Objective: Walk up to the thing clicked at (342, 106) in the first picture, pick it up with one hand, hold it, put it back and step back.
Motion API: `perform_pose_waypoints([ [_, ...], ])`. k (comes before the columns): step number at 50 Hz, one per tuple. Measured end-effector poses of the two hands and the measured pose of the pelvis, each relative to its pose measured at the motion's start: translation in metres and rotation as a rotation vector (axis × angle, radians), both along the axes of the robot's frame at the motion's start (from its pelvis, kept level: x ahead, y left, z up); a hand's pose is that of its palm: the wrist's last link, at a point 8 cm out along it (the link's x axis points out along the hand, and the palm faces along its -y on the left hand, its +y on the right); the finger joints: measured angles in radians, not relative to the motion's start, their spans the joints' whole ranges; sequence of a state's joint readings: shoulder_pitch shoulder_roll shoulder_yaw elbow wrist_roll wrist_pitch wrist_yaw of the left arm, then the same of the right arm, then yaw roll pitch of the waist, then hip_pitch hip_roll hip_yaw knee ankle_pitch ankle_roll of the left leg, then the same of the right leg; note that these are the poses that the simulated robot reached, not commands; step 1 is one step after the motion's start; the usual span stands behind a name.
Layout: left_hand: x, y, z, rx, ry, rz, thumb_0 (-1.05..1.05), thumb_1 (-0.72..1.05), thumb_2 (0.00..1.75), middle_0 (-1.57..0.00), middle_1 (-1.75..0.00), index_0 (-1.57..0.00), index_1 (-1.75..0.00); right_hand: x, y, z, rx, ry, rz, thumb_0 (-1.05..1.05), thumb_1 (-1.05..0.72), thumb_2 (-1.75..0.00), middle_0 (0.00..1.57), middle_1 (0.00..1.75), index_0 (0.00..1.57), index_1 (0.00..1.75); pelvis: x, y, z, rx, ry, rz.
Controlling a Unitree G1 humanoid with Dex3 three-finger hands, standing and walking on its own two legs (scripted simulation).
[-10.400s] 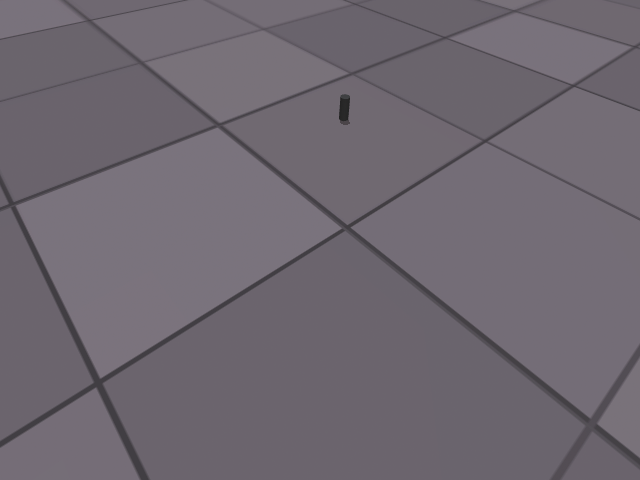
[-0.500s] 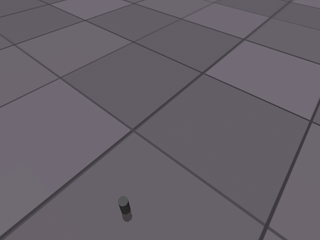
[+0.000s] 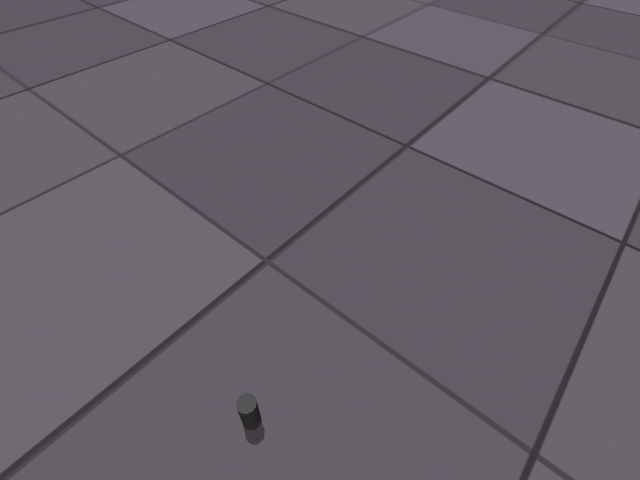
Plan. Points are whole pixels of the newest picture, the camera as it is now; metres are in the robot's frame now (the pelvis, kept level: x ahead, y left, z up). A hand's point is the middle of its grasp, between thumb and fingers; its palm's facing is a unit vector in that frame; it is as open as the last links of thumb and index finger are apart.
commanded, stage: stand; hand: left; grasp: from the side
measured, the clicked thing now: (249, 412) +0.45 +0.20 -0.71
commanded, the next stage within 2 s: go down in 0.38 s
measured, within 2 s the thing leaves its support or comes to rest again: neither
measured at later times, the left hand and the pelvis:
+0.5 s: hand out of the picture +0.08 +0.25 -0.16, palm faces -0.04 -0.94 -0.35, open 7.4 cm; pelvis +0.00 +0.00 +0.00, yaw +0 degrees
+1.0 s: hand out of the picture +0.14 +0.27 -0.17, palm faces +0.04 -0.94 -0.34, open 15.9 cm; pelvis +0.00 +0.01 -0.04, yaw +1 degrees
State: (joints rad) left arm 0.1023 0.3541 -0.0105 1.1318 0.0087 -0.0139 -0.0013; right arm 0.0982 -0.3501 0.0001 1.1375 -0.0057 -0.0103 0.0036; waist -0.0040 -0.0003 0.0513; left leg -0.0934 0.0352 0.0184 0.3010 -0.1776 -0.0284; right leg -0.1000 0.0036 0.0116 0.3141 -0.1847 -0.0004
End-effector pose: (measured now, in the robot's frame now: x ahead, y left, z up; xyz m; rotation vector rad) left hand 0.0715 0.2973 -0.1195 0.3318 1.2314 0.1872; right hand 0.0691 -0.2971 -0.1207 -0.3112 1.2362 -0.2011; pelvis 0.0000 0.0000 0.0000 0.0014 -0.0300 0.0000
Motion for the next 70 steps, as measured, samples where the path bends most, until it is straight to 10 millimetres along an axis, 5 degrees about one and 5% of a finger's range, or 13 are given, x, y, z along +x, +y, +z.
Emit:
perform_pose_waypoints([
  [27,0.009,-0.002,0.001,-0.002,-0.046,0.027,0.01,0.88,0.88,-0.18,-0.27,-0.19,-0.28,0.007,0.003,0.0,0.0,-0.045,-0.002,0.0,-0.91,-0.9,0.2,0.3,0.21,0.3,0.002,0.0,-0.002,0.0,0.024,0.012],
  [37,0.069,0.004,-0.005,-0.007,-0.165,0.015,0.01,0.45,0.46,-0.06,-0.11,-0.06,-0.12,0.014,0.037,-0.007,0.054,-0.179,-0.008,0.0,-0.91,-0.9,0.2,0.3,0.2,0.3,-0.009,0.001,-0.018,-0.003,0.13,0.019],
  [44,0.065,0.013,-0.008,0.005,-0.119,0.028,0.01,0.06,0.23,-0.07,-0.06,-0.06,-0.08,0.028,0.05,-0.007,0.068,-0.268,-0.004,0.0,-0.85,-0.88,0.21,0.3,0.21,0.3,-0.005,0.009,-0.026,-0.009,0.157,0.017],
  [53,0.06,0.017,-0.023,-0.016,-0.154,0.033,0.0,-0.33,0.14,-0.07,-0.08,-0.05,-0.11,0.062,0.057,-0.011,0.031,-0.376,0.047,0.01,-0.8,-0.87,0.21,0.3,0.21,0.3,-0.002,0.017,-0.047,-0.022,0.215,0.022],
  [70,0.054,0.021,-0.032,-0.011,-0.176,0.038,0.0,-0.49,0.13,-0.06,-0.1,-0.05,-0.13,0.097,0.078,-0.023,0.015,-0.503,0.093,0.01,-0.78,-0.86,0.21,0.3,0.21,0.3,0.003,0.021,-0.078,-0.051,0.291,0.037],
])
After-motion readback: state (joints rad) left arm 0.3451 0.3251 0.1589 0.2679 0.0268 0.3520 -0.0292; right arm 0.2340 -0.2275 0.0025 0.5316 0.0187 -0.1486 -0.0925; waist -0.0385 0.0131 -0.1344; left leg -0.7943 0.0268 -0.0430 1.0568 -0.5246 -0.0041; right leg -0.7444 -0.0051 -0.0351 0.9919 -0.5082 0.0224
